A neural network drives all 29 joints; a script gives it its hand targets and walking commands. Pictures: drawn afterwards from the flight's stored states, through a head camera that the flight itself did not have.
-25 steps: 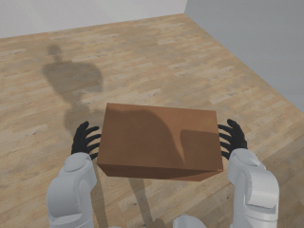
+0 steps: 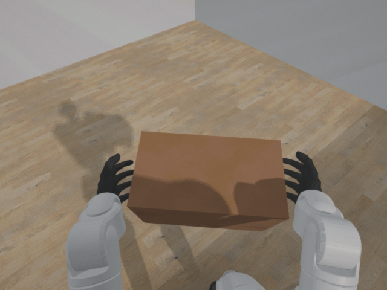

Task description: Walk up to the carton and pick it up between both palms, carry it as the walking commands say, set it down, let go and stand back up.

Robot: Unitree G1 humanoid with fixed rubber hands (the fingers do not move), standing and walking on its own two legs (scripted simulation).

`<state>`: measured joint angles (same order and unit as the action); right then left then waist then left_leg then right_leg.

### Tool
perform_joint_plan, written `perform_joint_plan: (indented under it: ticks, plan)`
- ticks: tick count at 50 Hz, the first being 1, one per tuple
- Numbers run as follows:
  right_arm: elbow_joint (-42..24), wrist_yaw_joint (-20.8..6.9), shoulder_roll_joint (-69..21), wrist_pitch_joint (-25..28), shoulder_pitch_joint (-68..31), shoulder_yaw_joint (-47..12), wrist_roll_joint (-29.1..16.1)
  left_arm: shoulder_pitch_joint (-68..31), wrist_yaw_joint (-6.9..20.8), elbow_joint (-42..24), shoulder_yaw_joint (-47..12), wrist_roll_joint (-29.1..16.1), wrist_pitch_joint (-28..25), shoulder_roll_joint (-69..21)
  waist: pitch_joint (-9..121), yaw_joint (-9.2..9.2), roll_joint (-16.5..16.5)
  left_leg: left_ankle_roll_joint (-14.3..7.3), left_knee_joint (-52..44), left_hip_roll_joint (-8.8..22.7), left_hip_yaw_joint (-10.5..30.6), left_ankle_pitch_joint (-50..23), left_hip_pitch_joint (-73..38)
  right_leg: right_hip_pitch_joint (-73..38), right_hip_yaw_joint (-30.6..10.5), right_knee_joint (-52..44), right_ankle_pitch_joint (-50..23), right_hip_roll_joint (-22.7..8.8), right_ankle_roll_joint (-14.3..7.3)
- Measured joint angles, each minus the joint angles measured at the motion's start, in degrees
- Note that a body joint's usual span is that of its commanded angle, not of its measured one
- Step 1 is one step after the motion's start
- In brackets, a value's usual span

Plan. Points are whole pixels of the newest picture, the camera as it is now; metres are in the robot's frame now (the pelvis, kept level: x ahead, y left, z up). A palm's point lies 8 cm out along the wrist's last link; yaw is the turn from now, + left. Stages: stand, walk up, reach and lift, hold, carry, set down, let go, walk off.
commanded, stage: carry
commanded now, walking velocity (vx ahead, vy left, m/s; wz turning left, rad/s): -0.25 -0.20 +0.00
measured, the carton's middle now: (206, 185) +0.31 -0.04 +0.04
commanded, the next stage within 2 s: none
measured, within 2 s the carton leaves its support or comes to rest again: neither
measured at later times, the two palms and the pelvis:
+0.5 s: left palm out of the picture +0.11 +0.04 +0.09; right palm out of the picture +0.11 -0.30 +0.08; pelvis -0.15 -0.13 +0.01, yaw -3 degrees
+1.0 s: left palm out of the picture -0.06 +0.00 +0.11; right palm out of the picture -0.05 -0.34 +0.15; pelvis -0.31 -0.18 +0.04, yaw -2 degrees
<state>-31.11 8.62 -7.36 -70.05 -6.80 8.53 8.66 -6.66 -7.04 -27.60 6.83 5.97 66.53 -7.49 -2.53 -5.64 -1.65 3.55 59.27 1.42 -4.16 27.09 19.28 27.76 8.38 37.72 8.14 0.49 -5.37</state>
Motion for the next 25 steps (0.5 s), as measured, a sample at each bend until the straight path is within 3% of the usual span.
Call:
perform_joint_plan:
  ticks: [2,3,4,6,8,10,15,18,20,22,23,25]
  plan:
    - [0.00,0.00,-0.03,-0.28,-0.27,0.00,0.00,0.01,0.01,-0.29,0.00,0.20,0.27,0.01,0.83,0.42,1.86,-0.12,-9.35,-0.25,-0.53,2.74,-4.19,1.52,1.84,-0.31,-1.42,0.31,-0.88]
    - [0.49,-0.15,-0.05,-0.33,-0.32,-0.02,-0.01,0.04,-0.01,-0.34,0.02,0.47,0.65,0.02,0.80,1.09,3.74,-1.96,-13.61,-0.74,-0.74,6.41,-5.90,2.14,2.15,-0.38,-2.15,-0.04,-1.04]
    - [1.88,-0.40,-0.06,-0.40,-0.08,-0.03,-0.03,0.19,-0.11,0.14,0.05,0.97,1.51,0.04,0.48,2.35,6.76,-3.50,-15.41,-1.92,-1.41,5.41,-6.39,2.22,1.46,-0.41,-1.90,-1.12,-0.10]
    - [4.79,-0.87,-0.03,-1.67,0.87,-0.01,-0.03,1.42,-0.47,1.52,0.03,1.32,3.94,0.15,0.55,4.36,6.25,-5.20,-17.26,0.20,-0.62,-0.11,-6.34,3.24,0.95,5.45,9.43,0.70,4.73]
    - [6.19,-1.57,0.04,-2.08,2.35,-0.09,-0.02,1.57,-1.44,1.34,0.01,1.11,6.72,0.15,0.53,5.93,3.80,-5.26,-19.96,3.41,0.99,-3.69,-6.10,5.49,-0.42,17.45,12.86,1.96,6.76]
    - [6.14,-2.12,0.04,-1.98,2.90,-0.13,-0.01,1.55,-2.18,0.14,0.00,0.58,7.34,0.16,0.60,7.29,2.51,-4.96,-23.60,5.35,2.17,-6.69,-5.72,5.97,-2.88,25.17,12.94,1.36,7.26]
    - [2.91,-2.13,-0.18,-0.44,-1.36,-0.10,0.02,0.94,-3.29,-5.20,0.15,-0.74,4.31,0.16,1.22,10.54,2.75,-2.01,-27.29,8.18,1.83,-12.30,0.31,5.94,-6.26,26.52,13.19,-2.42,7.69]
    - [2.47,-2.12,-0.39,1.05,-2.88,0.03,0.01,0.48,-4.27,-7.13,0.30,-1.50,3.12,0.14,1.28,10.93,3.14,-0.76,-27.58,9.48,1.66,-14.55,4.03,3.48,-6.30,20.04,13.68,-2.58,8.21]
    - [2.49,-2.11,-0.35,1.25,-2.32,0.05,0.01,0.49,-4.37,-6.84,0.31,-1.91,3.21,0.14,1.31,10.86,2.99,0.24,-27.20,9.96,1.55,-15.59,5.88,-0.33,-6.35,10.56,13.77,-2.52,8.23]
    - [2.47,-2.11,-0.22,1.25,-1.28,0.05,0.01,0.50,-4.37,-6.08,0.30,-2.36,3.49,0.12,1.30,10.56,3.00,1.36,-25.10,9.76,1.17,-15.68,7.96,-5.09,-6.42,-1.40,7.61,-3.28,8.18]
    - [2.44,-2.07,-0.14,1.27,-1.01,0.19,0.02,0.50,-4.35,-5.47,0.29,-2.69,3.33,0.09,0.92,10.31,1.87,1.49,-22.98,10.27,1.38,-15.10,9.32,-5.63,-6.14,-3.07,8.06,-3.08,8.50]
    - [2.45,-1.87,-0.05,1.27,0.22,0.41,0.02,0.50,-4.37,-3.64,0.28,-3.54,2.94,0.05,-1.71,8.29,-1.71,1.51,-15.02,9.67,3.44,-1.84,11.28,-5.50,-5.70,-1.57,9.10,-1.92,7.39]
